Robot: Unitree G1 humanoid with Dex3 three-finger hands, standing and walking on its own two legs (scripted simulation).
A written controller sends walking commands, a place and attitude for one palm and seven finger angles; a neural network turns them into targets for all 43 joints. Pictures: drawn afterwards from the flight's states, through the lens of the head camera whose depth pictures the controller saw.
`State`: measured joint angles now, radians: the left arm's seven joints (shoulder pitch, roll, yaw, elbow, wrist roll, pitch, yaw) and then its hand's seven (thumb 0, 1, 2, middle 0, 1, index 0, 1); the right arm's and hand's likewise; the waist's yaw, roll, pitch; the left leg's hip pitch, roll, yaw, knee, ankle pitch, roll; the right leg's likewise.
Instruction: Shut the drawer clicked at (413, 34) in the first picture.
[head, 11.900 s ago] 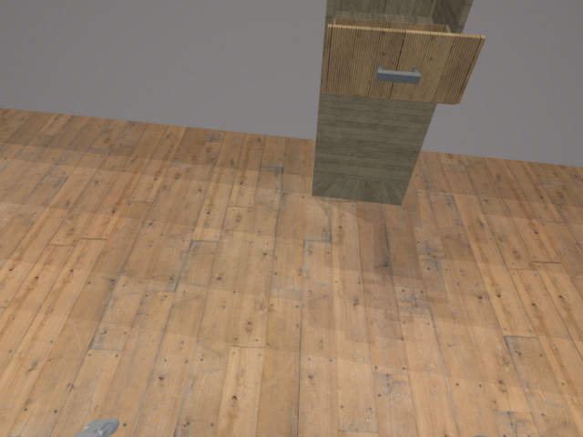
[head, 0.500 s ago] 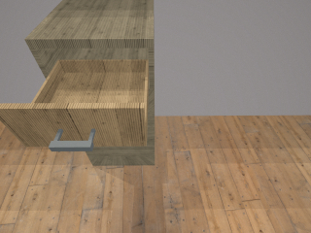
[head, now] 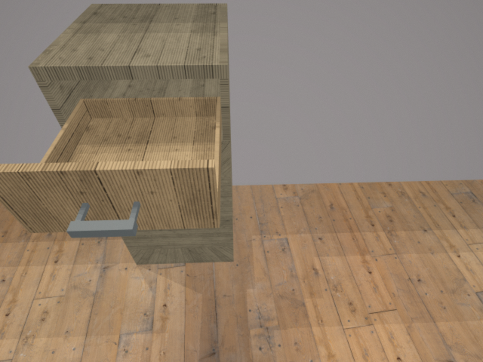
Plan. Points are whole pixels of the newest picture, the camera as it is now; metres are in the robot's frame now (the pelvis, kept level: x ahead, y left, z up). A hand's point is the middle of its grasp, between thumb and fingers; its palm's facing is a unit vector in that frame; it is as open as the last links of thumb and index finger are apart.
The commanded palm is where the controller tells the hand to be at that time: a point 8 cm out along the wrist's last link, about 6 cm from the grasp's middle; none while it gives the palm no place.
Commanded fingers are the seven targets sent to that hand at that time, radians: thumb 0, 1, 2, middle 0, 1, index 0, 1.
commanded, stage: look again from close up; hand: left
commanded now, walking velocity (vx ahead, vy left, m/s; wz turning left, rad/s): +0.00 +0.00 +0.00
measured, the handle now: (106, 218) +0.35 +0.26 +0.04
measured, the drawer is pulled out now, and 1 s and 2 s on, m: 0.30 0.30 0.30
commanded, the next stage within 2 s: shuffle to correct the standing spot in 0.34 s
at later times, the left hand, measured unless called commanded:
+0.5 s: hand out of the picture +0.04 +0.24 -0.14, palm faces -0.02 -0.94 -0.34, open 7.4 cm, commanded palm none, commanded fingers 0.00 0.90 0.90 -0.20 -0.30 -0.20 -0.30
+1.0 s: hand out of the picture +0.09 +0.20 -0.16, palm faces +0.04 -0.98 -0.20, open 7.3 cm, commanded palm none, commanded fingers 0.00 0.90 0.90 -0.20 -0.30 -0.20 -0.30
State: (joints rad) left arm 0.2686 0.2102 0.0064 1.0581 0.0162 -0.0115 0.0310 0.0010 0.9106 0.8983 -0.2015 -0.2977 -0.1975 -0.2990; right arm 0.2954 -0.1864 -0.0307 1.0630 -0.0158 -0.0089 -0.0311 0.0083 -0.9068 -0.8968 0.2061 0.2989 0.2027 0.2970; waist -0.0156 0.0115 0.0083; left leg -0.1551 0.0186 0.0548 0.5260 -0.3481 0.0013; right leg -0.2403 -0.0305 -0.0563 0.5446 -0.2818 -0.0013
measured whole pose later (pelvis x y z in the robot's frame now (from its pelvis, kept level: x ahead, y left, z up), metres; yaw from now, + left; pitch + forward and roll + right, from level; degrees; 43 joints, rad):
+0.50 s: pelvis -0.03 +0.00 +0.01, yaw +0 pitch -2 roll +1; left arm 0.17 0.32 0.00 1.06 0.02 -0.01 0.00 0.00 0.90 0.90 -0.20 -0.30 -0.20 -0.30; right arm 0.15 -0.32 -0.01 1.06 -0.02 -0.01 0.00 0.01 -0.91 -0.90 0.21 0.30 0.20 0.30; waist 0.00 0.01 0.04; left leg -0.14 0.01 0.06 0.41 -0.24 0.00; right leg -0.22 -0.04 -0.06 0.44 -0.18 0.00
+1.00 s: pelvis +0.05 +0.02 +0.00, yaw +3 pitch -1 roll +0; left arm 0.21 0.17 0.02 1.02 0.02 -0.01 0.00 0.01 0.92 0.90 -0.20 -0.30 -0.20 -0.30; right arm 0.44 -0.13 0.01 1.14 -0.02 -0.03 -0.02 0.01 -0.91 -0.90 0.21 0.30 0.20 0.30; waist -0.03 0.02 0.08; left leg -0.05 -0.01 0.06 0.44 -0.36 0.03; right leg -0.35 -0.05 -0.13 0.65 -0.32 -0.01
